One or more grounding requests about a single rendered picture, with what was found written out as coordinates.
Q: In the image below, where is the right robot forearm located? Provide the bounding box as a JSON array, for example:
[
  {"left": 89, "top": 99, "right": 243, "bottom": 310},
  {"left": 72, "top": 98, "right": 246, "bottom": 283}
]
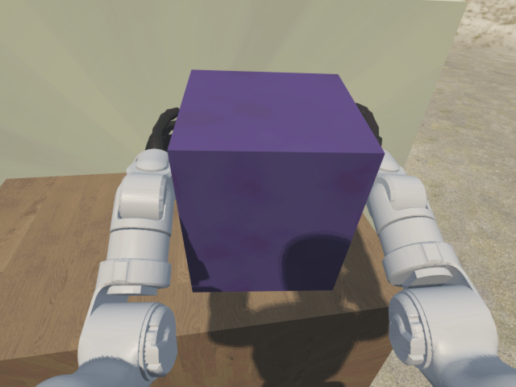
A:
[{"left": 366, "top": 149, "right": 498, "bottom": 349}]

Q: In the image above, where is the pedestal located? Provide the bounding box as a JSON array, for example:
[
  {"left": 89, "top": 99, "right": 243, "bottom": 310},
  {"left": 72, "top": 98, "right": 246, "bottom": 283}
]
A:
[{"left": 0, "top": 173, "right": 403, "bottom": 387}]

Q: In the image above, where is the robot left upper arm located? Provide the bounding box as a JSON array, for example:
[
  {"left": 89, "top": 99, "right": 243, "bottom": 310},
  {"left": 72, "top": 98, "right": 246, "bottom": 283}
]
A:
[{"left": 35, "top": 302, "right": 177, "bottom": 387}]

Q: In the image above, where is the carton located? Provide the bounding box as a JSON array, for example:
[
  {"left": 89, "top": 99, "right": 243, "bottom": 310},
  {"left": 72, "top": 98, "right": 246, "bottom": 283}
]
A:
[{"left": 167, "top": 69, "right": 385, "bottom": 293}]

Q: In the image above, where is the left robot forearm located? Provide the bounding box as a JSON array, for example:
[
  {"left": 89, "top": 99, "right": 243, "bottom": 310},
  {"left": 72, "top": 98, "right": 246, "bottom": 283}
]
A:
[{"left": 77, "top": 149, "right": 176, "bottom": 365}]

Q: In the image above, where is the left robot hand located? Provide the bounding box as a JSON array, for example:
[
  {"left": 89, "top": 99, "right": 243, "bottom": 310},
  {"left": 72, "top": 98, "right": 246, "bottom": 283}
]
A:
[{"left": 145, "top": 107, "right": 179, "bottom": 152}]

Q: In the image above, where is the robot right upper arm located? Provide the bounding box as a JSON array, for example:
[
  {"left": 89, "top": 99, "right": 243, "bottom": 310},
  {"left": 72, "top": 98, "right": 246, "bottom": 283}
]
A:
[{"left": 389, "top": 285, "right": 516, "bottom": 387}]

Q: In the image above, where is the right robot hand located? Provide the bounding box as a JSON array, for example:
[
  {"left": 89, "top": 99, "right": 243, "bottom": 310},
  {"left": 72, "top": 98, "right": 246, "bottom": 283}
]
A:
[{"left": 356, "top": 103, "right": 382, "bottom": 146}]

